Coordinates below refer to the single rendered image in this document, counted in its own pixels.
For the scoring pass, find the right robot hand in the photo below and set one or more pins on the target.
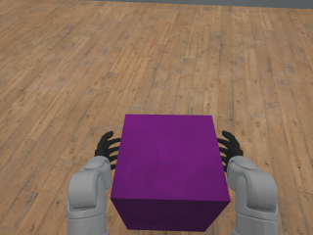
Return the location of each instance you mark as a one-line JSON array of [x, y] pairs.
[[234, 148]]

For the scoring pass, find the left robot forearm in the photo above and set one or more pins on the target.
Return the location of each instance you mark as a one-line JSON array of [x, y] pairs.
[[87, 198]]

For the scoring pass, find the carton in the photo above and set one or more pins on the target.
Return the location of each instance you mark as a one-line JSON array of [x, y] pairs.
[[169, 174]]

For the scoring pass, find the right robot forearm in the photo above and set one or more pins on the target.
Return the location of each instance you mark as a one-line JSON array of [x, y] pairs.
[[256, 198]]

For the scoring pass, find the left robot hand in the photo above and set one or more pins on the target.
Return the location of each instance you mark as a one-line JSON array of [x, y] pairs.
[[104, 150]]

